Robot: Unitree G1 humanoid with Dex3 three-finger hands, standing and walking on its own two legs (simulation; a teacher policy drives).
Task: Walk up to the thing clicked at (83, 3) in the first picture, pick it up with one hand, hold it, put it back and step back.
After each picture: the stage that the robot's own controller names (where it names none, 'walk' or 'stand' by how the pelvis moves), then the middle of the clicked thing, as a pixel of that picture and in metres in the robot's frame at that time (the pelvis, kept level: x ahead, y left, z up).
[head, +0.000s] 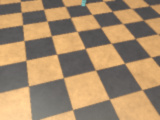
stand; (83, 1) +2.41 -0.07 -0.72
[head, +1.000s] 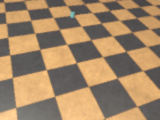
walk; (72, 13) +2.27 +0.00 -0.72
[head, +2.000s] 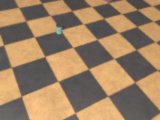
walk; (58, 28) +1.58 +0.15 -0.72
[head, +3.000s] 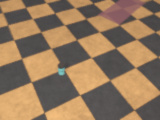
walk; (61, 68) +1.00 +0.14 -0.71
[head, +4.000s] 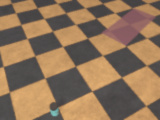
walk; (54, 109) +0.60 +0.20 -0.71
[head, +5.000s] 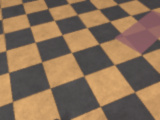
stand; out of the picture +0.43 +0.22 -0.69
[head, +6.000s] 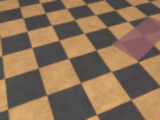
stand; out of the picture +0.39 +0.22 -0.73
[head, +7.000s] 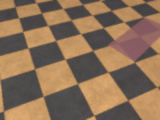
stand; out of the picture +0.38 +0.22 -0.73
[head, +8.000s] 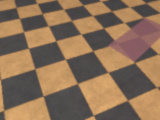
stand; out of the picture +0.39 +0.23 -0.73
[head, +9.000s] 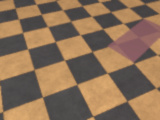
stand; out of the picture +0.38 +0.23 -0.73
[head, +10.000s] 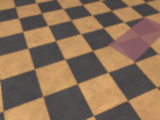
go down; out of the picture +0.38 +0.23 -0.73
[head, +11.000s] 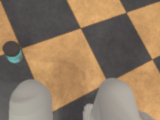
go down; (13, 52) +0.48 +0.25 -0.32
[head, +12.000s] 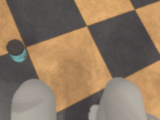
approach; (17, 51) +0.47 +0.25 -0.30
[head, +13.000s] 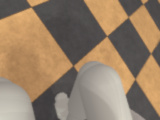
close in; out of the picture +0.46 +0.29 -0.22
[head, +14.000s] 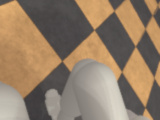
close; out of the picture +0.45 +0.30 -0.23
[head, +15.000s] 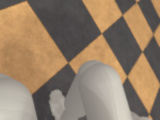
lift; out of the picture +0.42 +0.27 -0.23
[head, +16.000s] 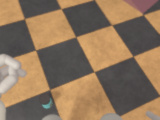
lift; (46, 101) +0.40 +0.20 -0.52
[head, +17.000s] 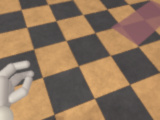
stand; out of the picture +0.37 +0.19 -0.65
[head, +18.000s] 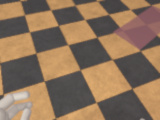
stand; out of the picture +0.38 +0.18 -0.64
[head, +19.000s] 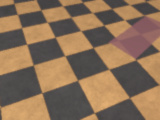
stand; out of the picture +0.36 +0.18 -0.66
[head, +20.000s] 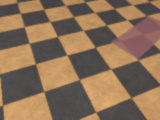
stand; out of the picture +0.36 +0.18 -0.66
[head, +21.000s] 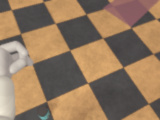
crouch; (43, 112) +0.38 +0.20 -0.61
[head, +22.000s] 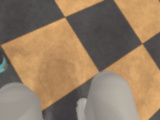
lower; out of the picture +0.44 +0.24 -0.27
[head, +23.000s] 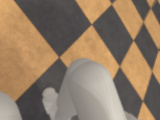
lower; out of the picture +0.41 +0.27 -0.23
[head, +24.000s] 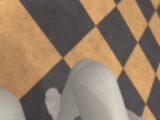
lower; out of the picture +0.40 +0.27 -0.23
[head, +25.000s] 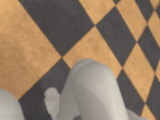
lower; out of the picture +0.41 +0.28 -0.23
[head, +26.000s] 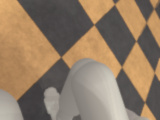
lower; out of the picture +0.41 +0.28 -0.23
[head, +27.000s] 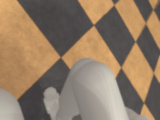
open; out of the picture +0.40 +0.27 -0.23
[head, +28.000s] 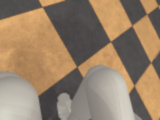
stand; out of the picture +0.33 +0.22 -0.26
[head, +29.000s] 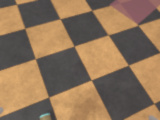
stand; out of the picture +0.30 +0.18 -0.60
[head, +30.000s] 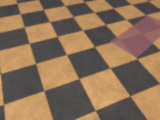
stand; out of the picture +0.28 +0.18 -0.69
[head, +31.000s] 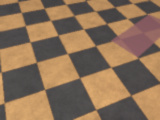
stand; out of the picture +0.28 +0.18 -0.69
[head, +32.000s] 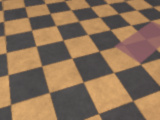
stand; out of the picture +0.29 +0.17 -0.73
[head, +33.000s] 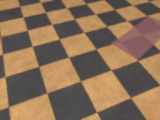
stand; out of the picture +0.27 +0.19 -0.75
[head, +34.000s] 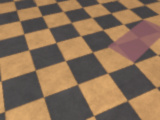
stand; out of the picture +0.26 +0.21 -0.75
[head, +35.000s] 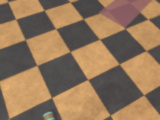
walk; out of the picture +0.35 +0.21 -0.72
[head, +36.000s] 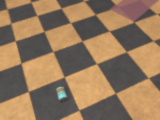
walk; (61, 94) +0.62 +0.22 -0.73
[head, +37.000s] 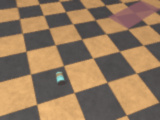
stand; (60, 78) +0.90 +0.19 -0.73
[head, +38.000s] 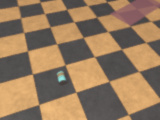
stand; (61, 78) +0.88 +0.19 -0.75
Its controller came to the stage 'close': yes
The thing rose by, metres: 0.02
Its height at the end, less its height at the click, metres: -0.02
